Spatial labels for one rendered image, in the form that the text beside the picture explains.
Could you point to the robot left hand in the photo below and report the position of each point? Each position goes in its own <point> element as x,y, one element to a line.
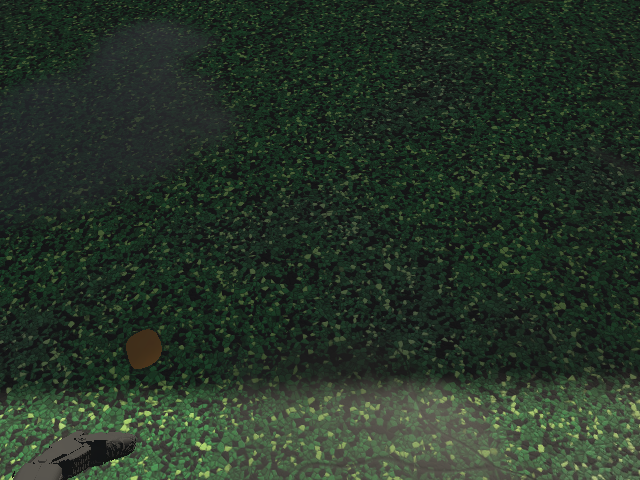
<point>75,453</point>

